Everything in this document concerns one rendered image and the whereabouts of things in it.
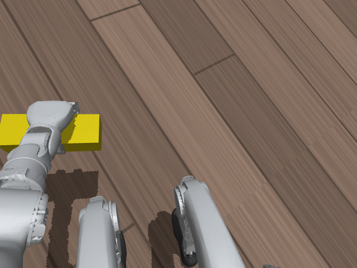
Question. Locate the right robot foot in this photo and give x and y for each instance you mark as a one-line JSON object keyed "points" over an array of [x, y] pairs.
{"points": [[187, 260]]}

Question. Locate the left robot arm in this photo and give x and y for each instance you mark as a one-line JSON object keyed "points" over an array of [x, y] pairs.
{"points": [[23, 202]]}

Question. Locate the left robot hand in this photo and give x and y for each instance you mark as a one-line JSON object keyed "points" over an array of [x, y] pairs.
{"points": [[53, 112]]}

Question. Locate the carton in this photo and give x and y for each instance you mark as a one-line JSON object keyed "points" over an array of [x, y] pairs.
{"points": [[84, 133]]}

